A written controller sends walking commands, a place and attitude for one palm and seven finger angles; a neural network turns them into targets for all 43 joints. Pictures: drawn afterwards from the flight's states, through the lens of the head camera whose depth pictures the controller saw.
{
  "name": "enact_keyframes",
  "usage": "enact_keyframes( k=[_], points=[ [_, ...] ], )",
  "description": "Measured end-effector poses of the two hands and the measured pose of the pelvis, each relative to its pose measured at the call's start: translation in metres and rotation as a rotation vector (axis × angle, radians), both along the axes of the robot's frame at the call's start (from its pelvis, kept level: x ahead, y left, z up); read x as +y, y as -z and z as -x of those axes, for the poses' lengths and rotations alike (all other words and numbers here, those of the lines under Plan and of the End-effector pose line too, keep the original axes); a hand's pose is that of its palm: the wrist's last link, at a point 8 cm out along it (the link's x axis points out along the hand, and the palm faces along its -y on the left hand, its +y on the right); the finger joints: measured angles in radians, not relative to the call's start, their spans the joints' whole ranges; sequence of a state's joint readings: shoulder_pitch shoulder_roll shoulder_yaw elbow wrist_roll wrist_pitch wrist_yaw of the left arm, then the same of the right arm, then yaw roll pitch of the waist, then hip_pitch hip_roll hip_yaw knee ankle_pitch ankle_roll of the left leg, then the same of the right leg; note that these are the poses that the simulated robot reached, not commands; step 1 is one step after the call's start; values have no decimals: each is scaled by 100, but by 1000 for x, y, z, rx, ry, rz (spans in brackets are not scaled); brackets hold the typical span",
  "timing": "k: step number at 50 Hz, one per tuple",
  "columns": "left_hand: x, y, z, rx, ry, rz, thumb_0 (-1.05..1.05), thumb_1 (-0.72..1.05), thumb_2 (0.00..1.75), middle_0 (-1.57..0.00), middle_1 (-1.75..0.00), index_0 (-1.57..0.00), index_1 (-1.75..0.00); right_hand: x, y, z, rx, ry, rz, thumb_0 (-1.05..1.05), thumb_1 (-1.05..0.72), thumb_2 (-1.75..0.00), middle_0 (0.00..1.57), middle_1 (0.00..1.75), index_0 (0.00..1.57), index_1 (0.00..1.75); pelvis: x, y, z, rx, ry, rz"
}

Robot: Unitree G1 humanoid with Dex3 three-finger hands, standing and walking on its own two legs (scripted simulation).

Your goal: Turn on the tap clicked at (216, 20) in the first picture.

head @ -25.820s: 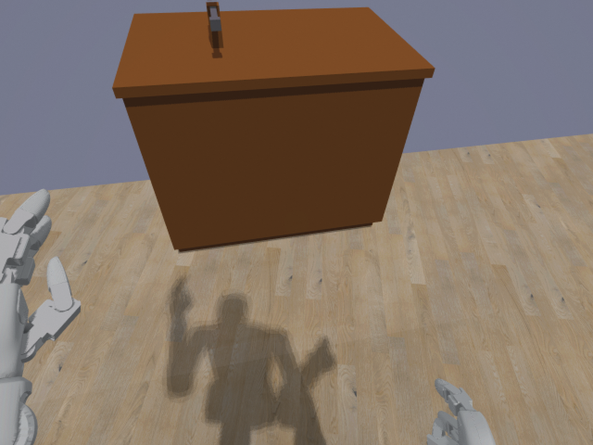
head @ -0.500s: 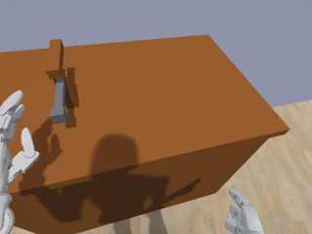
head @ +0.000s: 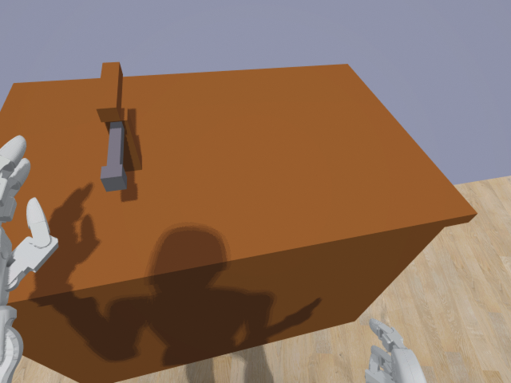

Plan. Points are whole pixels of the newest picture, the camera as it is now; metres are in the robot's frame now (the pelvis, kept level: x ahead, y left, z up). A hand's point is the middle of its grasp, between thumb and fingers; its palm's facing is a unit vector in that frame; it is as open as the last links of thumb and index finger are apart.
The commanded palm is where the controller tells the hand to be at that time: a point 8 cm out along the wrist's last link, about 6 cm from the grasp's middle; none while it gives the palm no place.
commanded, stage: come to a stop and stand still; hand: left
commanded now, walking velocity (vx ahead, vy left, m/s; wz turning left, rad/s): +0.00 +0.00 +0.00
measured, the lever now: (114, 178) +0.35 +0.25 +0.13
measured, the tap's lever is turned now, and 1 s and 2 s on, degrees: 0 0 0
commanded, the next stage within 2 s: look again from close up in 0.38 s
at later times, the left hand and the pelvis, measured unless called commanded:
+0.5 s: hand (54, 245) +0.22 +0.26 +0.16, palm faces +0.39 -0.85 -0.35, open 7.4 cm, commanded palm +0.16 +0.29 +0.18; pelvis +0.00 +0.01 +0.00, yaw +1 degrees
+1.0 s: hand (28, 196) +0.25 +0.29 +0.20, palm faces +0.45 -0.81 -0.37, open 7.4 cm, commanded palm +0.16 +0.29 +0.18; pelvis +0.00 -0.01 +0.00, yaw +3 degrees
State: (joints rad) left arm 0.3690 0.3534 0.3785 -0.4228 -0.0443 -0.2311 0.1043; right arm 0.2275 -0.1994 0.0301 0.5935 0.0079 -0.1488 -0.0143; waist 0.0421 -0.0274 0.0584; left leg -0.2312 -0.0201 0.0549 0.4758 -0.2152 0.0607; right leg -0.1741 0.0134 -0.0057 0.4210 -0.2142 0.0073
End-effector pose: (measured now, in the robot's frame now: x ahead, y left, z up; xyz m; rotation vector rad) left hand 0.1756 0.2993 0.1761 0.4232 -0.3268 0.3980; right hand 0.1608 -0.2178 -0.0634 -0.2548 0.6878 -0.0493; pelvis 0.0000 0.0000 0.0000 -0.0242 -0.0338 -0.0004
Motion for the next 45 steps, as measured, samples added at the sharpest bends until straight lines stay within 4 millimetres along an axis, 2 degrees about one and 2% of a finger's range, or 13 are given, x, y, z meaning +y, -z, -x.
enact_keyframes(
  k=[6,13,20,30,44,45],
  points=[
    [-9,7,-6,18,40,30,2,89,90,-20,-30,-21,-30,3,-8,-9,-37,3,0,2,-91,-90,20,30,20,29,2,-1,0,0,3,2],
    [-6,10,-9,61,56,13,2,89,90,-21,-30,-21,-30,5,-13,-14,-49,13,4,2,-91,-90,20,30,20,29,4,-2,-2,4,1,5],
    [-1,3,-3,45,42,-5,2,89,90,-21,-30,-21,-30,7,-9,-14,-22,8,8,2,-91,-90,20,30,20,29,7,-2,-3,1,-6,4],
    [2,10,0,72,19,20,2,89,90,-20,-30,-21,-30,13,-5,-12,-8,7,-7,2,-91,-90,20,30,20,29,9,-2,-1,-3,-10,4],
    [-5,4,-6,77,24,-1,2,89,90,-20,-30,-21,-30,8,0,-12,13,18,-17,2,-91,-90,20,30,20,29,5,-2,-5,5,-13,0],
    [-5,-2,-9,64,36,-37,2,89,90,-21,-30,-21,-30,9,0,-12,16,9,-4,2,-91,-90,20,30,20,29,4,-1,-4,10,-28,4]
  ],
)
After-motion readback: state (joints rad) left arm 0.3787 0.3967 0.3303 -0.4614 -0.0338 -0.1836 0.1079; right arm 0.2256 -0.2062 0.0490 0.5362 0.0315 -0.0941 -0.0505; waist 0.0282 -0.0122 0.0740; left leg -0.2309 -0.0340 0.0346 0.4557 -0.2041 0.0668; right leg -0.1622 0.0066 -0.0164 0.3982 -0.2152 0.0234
